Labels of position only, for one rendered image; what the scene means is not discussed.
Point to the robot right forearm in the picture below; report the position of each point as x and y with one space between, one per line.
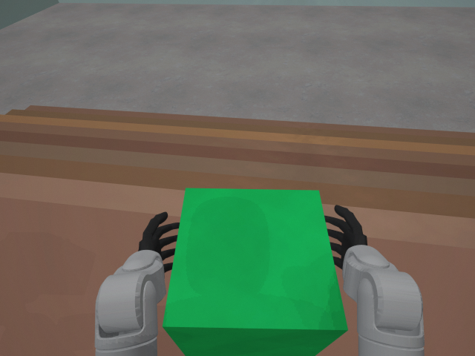
389 304

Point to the carton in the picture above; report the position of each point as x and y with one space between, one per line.
253 275

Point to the robot left forearm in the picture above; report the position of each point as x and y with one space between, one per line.
126 307

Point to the robot left hand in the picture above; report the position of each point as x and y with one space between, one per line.
152 233

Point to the robot right hand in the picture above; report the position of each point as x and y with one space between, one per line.
352 233

